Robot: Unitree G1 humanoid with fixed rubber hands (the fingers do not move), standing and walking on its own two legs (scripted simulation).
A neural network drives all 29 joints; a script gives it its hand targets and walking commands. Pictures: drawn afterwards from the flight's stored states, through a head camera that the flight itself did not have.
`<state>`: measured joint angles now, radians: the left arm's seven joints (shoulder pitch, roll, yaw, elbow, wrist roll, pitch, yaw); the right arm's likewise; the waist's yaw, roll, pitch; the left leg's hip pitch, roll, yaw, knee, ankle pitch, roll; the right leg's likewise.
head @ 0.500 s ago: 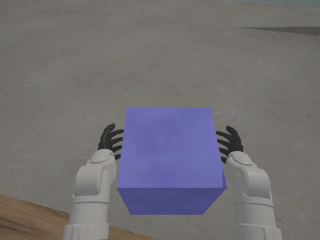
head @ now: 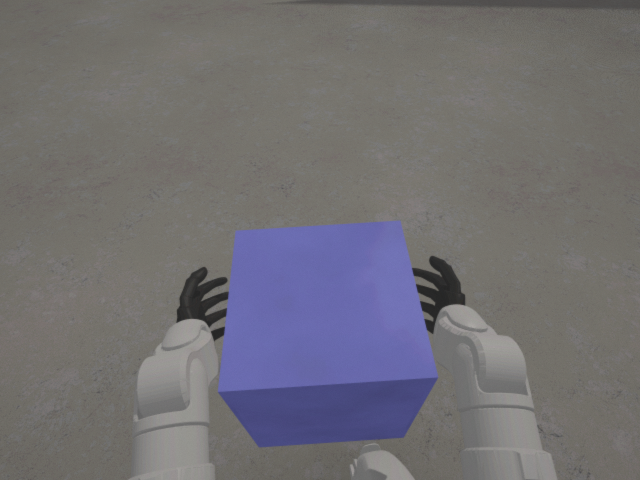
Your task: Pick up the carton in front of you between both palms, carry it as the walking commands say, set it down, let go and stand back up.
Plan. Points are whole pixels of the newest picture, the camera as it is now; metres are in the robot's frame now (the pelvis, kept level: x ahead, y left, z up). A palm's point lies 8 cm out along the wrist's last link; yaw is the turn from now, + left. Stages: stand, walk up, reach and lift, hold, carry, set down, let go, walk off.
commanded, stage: carry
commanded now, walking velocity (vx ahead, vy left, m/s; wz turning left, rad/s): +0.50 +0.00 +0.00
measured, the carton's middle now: (325, 341) +0.32 -0.04 -0.02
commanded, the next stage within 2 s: none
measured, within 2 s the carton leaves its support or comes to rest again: neither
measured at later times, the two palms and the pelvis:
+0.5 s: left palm (206, 170) +0.71 +0.14 -0.01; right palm (356, 158) +0.72 -0.16 -0.02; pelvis +0.40 -0.02 -0.07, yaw +1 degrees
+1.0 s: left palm (218, 80) +0.99 +0.12 +0.03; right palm (343, 75) +0.99 -0.18 +0.03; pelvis +0.75 -0.03 -0.07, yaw -1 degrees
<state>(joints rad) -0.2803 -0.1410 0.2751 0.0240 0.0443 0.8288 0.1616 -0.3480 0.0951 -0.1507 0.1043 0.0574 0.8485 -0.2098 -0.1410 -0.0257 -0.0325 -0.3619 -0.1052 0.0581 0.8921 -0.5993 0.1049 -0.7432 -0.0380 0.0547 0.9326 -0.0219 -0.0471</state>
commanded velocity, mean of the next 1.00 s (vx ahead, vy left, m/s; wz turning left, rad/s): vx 0.50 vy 0.00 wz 0.00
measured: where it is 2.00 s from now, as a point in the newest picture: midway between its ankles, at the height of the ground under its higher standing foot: (290, 219)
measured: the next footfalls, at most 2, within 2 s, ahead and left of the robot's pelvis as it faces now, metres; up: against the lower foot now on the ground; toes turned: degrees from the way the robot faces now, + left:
right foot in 0.14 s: +0.32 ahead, -0.11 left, -0.12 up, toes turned -3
left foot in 0.56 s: +0.63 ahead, +0.07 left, -0.12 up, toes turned +6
